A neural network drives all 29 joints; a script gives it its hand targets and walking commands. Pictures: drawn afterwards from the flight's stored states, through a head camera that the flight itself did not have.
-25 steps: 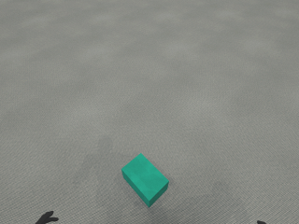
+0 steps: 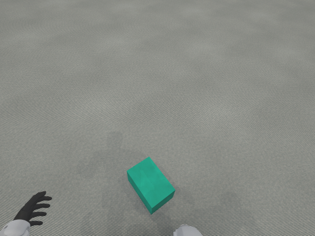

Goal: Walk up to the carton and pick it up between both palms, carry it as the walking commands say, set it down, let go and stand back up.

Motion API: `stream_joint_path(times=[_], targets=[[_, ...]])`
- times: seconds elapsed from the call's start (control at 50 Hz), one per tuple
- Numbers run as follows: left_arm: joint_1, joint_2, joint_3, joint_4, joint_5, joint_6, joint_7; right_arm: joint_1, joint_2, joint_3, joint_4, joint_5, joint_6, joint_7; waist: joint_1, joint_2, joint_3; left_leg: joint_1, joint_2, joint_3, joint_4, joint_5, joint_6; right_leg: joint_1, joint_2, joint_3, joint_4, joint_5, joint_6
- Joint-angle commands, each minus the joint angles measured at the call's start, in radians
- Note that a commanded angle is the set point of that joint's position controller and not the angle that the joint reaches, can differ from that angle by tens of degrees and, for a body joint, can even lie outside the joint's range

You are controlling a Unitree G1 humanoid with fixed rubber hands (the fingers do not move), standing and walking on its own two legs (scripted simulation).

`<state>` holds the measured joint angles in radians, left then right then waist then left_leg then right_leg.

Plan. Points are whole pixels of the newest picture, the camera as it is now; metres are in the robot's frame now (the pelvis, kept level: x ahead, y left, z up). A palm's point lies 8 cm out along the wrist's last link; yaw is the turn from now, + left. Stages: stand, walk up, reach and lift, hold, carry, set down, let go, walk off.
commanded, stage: walk up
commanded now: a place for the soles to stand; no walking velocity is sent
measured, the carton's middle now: (150, 184) +0.50 +0.01 -0.68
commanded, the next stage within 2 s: none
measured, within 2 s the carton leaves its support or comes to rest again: neither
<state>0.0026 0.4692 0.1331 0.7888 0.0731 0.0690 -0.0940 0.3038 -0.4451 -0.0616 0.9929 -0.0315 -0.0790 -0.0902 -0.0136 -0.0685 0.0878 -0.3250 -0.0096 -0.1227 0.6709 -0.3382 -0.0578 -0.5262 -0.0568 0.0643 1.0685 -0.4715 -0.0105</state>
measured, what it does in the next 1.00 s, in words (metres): steps to the right, turning left: right foot, then left foot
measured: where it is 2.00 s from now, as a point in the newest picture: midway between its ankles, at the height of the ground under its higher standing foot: outside the picture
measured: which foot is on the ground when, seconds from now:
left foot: down 0.00-0.12, up 0.14-0.28, down 0.30-0.54, up 0.56-0.74, down 0.76-1.00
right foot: up 0.00-0.10, down 0.12-0.30, up 0.32-0.52, down 0.54-1.00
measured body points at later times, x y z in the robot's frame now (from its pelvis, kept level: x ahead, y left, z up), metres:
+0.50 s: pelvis +0.06 -0.18 -0.05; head +0.09 -0.13 +0.39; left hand +0.11 +0.19 -0.15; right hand +0.21 -0.55 -0.09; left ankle +0.07 +0.02 -0.71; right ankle +0.14 -0.31 -0.70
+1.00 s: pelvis +0.12 -0.32 -0.03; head +0.14 -0.30 +0.41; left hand +0.02 +0.02 -0.14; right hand +0.40 -0.55 -0.12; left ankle +0.10 -0.18 -0.70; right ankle +0.19 -0.38 -0.72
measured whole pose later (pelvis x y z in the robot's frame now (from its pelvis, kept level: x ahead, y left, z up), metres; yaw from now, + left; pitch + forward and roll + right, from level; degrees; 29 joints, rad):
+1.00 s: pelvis +0.12 -0.32 -0.03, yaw +31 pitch -2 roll +0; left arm 0.20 0.45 0.06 0.85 0.02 -0.01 -0.02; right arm 0.15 -0.46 -0.02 0.91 -0.02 -0.05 -0.05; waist 0.03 -0.02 0.11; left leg -0.54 -0.03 -0.07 1.05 -0.52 0.02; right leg -0.44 -0.07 -0.15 0.98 -0.49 -0.04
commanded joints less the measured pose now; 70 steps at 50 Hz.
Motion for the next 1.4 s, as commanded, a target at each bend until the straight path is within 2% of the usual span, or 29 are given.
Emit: stream_joint_path(times=[0.0, 0.08, 0.1, 0.12, 0.14, 0.16, 0.26, 0.28, 0.3, 0.32, 0.36, 0.4, 0.5, 0.52, 0.54, 0.56, 0.58, 0.64, 0.74, 0.78, 0.82, 0.88, 0.9, 0.92, 0.96, 1.08, 1.18, 1.26, 1.38], targets=[[-0.066, 0.168, 0.052, -0.154, -0.006, -0.02, -0.019, 0.02, -0.399, -0.091, -0.114, -0.017, -0.029, -0.027, 0.001, 0.194, -0.099, 0.016, 0.284, -0.4, -0.187, 0.035, 0.297, -0.109, -0.037, 0.06, -0.015, -0.053, -0.003], [0.078, 0.171, 0.063, -0.143, 0.0, -0.027, -0.034, -0.007, -0.412, -0.09, -0.154, -0.022, -0.021, -0.03, 0.082, 0.22, -0.153, -0.256, 0.23, -0.343, -0.079, -0.105, 0.252, 0.237, 0.029, -0.013, -0.23, 0.041, -0.046], [0.223, 0.204, 0.082, -0.105, 0.001, -0.032, -0.026, -0.022, -0.358, -0.072, -0.154, -0.034, -0.018, -0.036, 0.171, 0.074, -0.215, -0.448, 0.123, -0.151, 0.143, -0.106, 0.178, 0.534, 0.044, -0.026, -0.364, -0.046, -0.078], [0.315, 0.304, 0.096, -0.11, 0.008, -0.034, -0.014, -0.045, -0.253, -0.047, -0.18, -0.013, -0.023, -0.043, 0.242, -0.347, -0.204, -0.69, -0.063, 0.124, 0.489, -0.316, 0.074, 0.588, -0.241, 0.366, -0.686, -0.309, -0.171], [0.236, 0.313, 0.1, -0.141, -0.006, -0.041, 0.002, -0.071, -0.296, -0.045, -0.176, -0.005, -0.024, -0.062, 0.182, -0.218, -0.15, -0.688, 0.012, 0.074, 0.616, -0.268, 0.077, 0.501, -0.327, 0.524, -0.717, -0.151, -0.269], [0.181, 0.3, 0.089, -0.167, -0.01, -0.037, 0.013, -0.043, -0.323, -0.05, -0.145, -0.012, -0.032, -0.059, 0.126, -0.163, -0.11, -0.611, 0.052, 0.124, 0.647, -0.247, 0.089, 0.383, -0.35, 0.49, -0.68, -0.08, -0.322], [-0.044, 0.26, 0.044, -0.257, 0.005, -0.007, 0.036, 0.285, -0.315, -0.082, -0.024, 0.026, -0.038, -0.023, -0.102, -0.145, -0.082, 0.099, 0.054, 0.132, 0.155, -0.058, 0.145, -0.122, -0.231, 0.101, -0.405, 0.046, -0.183], [-0.026, 0.202, 0.034, -0.267, 0.015, -0.002, 0.034, 0.409, -0.353, -0.101, 0.001, 0.008, -0.047, -0.032, -0.162, 0.034, -0.125, 0.342, 0.076, 0.021, 0.074, -0.095, 0.161, -0.295, -0.127, -0.023, -0.137, 0.018, -0.125], [-0.036, 0.112, 0.009, -0.313, 0.004, -0.015, 0.033, 0.455, -0.481, -0.127, -0.053, -0.028, -0.057, -0.048, -0.198, 0.4, -0.118, 0.354, 0.328, -0.527, -0.214, -0.267, 0.267, -0.478, 0.003, -0.147, 0.169, -0.058, -0.028], [-0.035, 0.197, 0.033, -0.338, 0.015, -0.006, 0.033, 0.358, -0.509, -0.119, -0.106, -0.013, -0.053, -0.052, -0.126, 0.242, -0.146, 0.249, 0.46, -0.814, -0.324, -0.149, 0.374, -0.415, -0.038, 0.03, 0.262, -0.125, 0.002], [0.001, 0.243, 0.059, -0.293, 0.0, 0.0, 0.022, 0.201, -0.501, -0.11, -0.146, -0.005, -0.051, -0.076, -0.041, 0.103, -0.008, 0.103, 0.46, -0.687, -0.178, 0.009, 0.414, -0.415, -0.102, 0.103, 0.318, -0.119, 0.038], [0.085, 0.225, 0.061, -0.253, -0.017, -0.003, 0.012, 0.095, -0.448, -0.091, -0.174, -0.011, -0.049, -0.085, 0.005, 0.19, -0.055, -0.037, 0.359, -0.432, -0.07, 0.083, 0.348, -0.271, -0.102, 0.096, 0.251, -0.078, 0.013], [0.251, 0.215, 0.079, -0.196, -0.017, -0.012, -0.015, -0.027, -0.447, -0.072, -0.201, -0.023, -0.041, -0.055, 0.083, 0.249, -0.113, -0.367, 0.229, -0.243, -0.027, -0.29, 0.257, 0.093, -0.01, -0.089, -0.012, 0.028, -0.043], [0.366, 0.204, 0.088, -0.157, -0.021, -0.011, -0.012, -0.067, -0.406, -0.064, -0.189, -0.032, -0.032, -0.056, 0.165, 0.13, -0.146, -0.52, 0.149, -0.088, 0.144, -0.313, 0.188, 0.308, 0.035, -0.129, -0.1, -0.053, -0.058], [0.444, 0.265, 0.085, -0.144, -0.019, -0.015, 0.003, -0.126, -0.331, -0.044, -0.212, -0.009, -0.027, -0.059, 0.23, -0.221, -0.108, -0.64, -0.042, 0.199, 0.525, -0.29, 0.091, 0.258, -0.158, 0.171, -0.5, -0.288, -0.125], [0.304, 0.343, 0.095, -0.187, -0.034, -0.019, 0.015, -0.105, -0.315, -0.038, -0.222, 0.0, -0.025, -0.081, 0.167, -0.324, -0.049, -0.692, -0.042, 0.119, 0.722, -0.35, 0.08, 0.26, -0.275, 0.548, -0.724, -0.203, -0.22], [0.226, 0.337, 0.089, -0.221, -0.031, -0.018, 0.025, -0.073, -0.338, -0.037, -0.2, -0.006, -0.026, -0.084, 0.112, -0.187, -0.045, -0.609, 0.004, 0.081, 0.763, -0.262, 0.094, 0.2, -0.319, 0.568, -0.72, -0.147, -0.25], [0.119, 0.294, 0.053, -0.215, -0.032, -0.018, 0.054, 0.019, -0.325, -0.055, -0.138, 0.001, -0.03, -0.044, 0.01, -0.092, -0.018, -0.374, 0.056, 0.096, 0.645, -0.245, 0.105, 0.1, -0.321, 0.383, -0.58, 0.041, -0.238], [0.191, 0.235, -0.005, -0.128, -0.065, -0.054, 0.079, 0.028, -0.246, -0.049, -0.129, 0.0, -0.039, 0.012, -0.021, 0.006, -0.123, 0.042, -0.007, 0.068, 0.096, -0.121, 0.141, 0.038, -0.301, 0.08, -0.34, 0.236, -0.137], [0.104, 0.196, -0.018, -0.158, -0.075, -0.07, 0.082, 0.072, -0.376, -0.077, -0.154, -0.002, -0.044, 0.01, -0.078, 0.31, -0.137, 0.164, 0.304, -0.614, -0.107, 0.104, 0.35, -0.214, -0.043, -0.059, 0.021, 0.072, 0.023], [0.113, 0.206, -0.009, -0.106, -0.077, -0.053, 0.083, 0.02, -0.354, -0.062, -0.164, 0.013, -0.029, 0.004, -0.028, 0.18, -0.102, 0.036, 0.347, -0.502, -0.083, 0.135, 0.401, -0.144, -0.062, 0.005, 0.057, -0.164, 0.015], [0.262, 0.189, -0.006, -0.009, -0.071, -0.088, 0.078, -0.193, -0.276, -0.015, -0.186, 0.008, -0.009, 0.021, 0.071, 0.201, -0.146, -0.211, 0.161, -0.203, 0.009, 0.136, 0.251, 0.216, -0.01, -0.078, -0.274, 0.112, -0.043], [0.258, 0.209, 0.004, 0.006, -0.056, -0.099, 0.077, -0.185, -0.231, -0.012, -0.186, 0.007, 0.0, 0.032, 0.08, 0.063, -0.108, -0.321, 0.077, -0.111, 0.087, 0.022, 0.174, 0.242, -0.042, 0.0, -0.384, -0.025, -0.071], [0.261, 0.255, 0.009, 0.01, -0.053, -0.105, 0.082, -0.201, -0.238, -0.019, -0.176, 0.013, 0.007, 0.035, 0.089, -0.049, -0.101, -0.33, -0.034, 0.04, 0.293, -0.057, 0.112, 0.204, -0.229, 0.276, -0.583, -0.142, -0.133], [0.198, 0.287, 0.004, 0.001, -0.045, -0.112, 0.093, -0.194, -0.266, -0.017, -0.151, 0.015, 0.017, 0.036, 0.057, -0.047, -0.018, -0.354, -0.012, 0.039, 0.459, -0.256, 0.1, 0.167, -0.383, 0.476, -0.676, 0.003, -0.201], [0.21, 0.234, -0.027, 0.047, -0.055, -0.122, 0.116, -0.169, -0.217, -0.013, -0.101, 0.021, 0.013, 0.055, 0.063, -0.132, -0.105, -0.204, 0.025, 0.12, 0.252, -0.171, 0.09, 0.347, -0.291, 0.109, -0.532, 0.671, -0.141], [0.125, 0.191, -0.056, 0.076, -0.075, -0.114, 0.101, -0.163, -0.217, -0.01, -0.031, 0.03, 0.015, 0.069, 0.012, -0.009, -0.153, 0.113, 0.067, 0.096, 0.029, 0.225, 0.118, 0.169, -0.217, -0.095, -0.524, 0.308, 0.0], [0.031, 0.204, -0.049, 0.118, -0.071, -0.108, 0.091, -0.181, -0.201, 0.003, 0.013, 0.028, 0.037, 0.069, -0.011, -0.048, -0.069, 0.069, 0.052, 0.111, -0.041, 0.046, 0.107, 0.153, -0.213, -0.066, -0.691, -0.18, -0.042], [0.02, 0.152, -0.054, 0.189, -0.073, -0.091, 0.083, -0.213, -0.211, 0.01, 0.069, 0.012, 0.028, 0.072, 0.006, 0.062, -0.026, -0.014, 0.113, -0.026, -0.228, -0.038, 0.135, 0.237, -0.138, -0.113, -0.64, -0.122, -0.039]])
